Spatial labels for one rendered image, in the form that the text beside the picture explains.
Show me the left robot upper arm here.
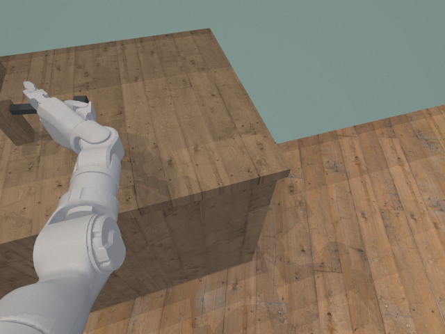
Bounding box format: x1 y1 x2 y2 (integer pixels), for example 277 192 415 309
0 214 126 334

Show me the left robot forearm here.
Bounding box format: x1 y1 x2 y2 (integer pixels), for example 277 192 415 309
33 120 124 277

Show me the tap lever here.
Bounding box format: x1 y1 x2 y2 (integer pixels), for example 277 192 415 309
9 95 89 115

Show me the counter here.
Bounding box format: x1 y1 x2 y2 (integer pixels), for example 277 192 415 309
0 28 291 312

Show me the robot left hand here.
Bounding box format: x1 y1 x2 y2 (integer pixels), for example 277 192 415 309
22 81 96 151

